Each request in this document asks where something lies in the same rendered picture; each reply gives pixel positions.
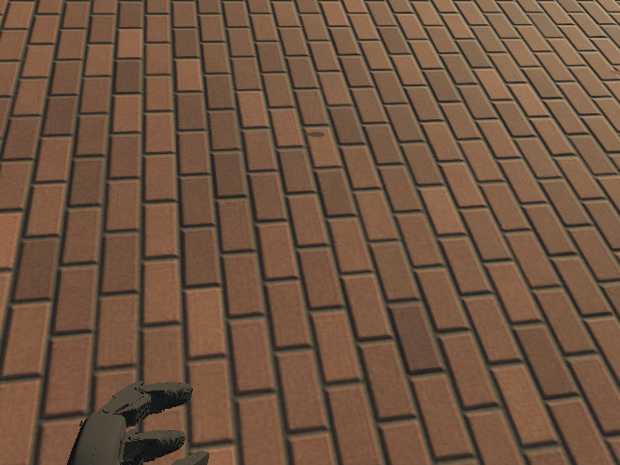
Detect left robot hand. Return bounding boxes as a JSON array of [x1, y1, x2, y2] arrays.
[[67, 381, 209, 465]]

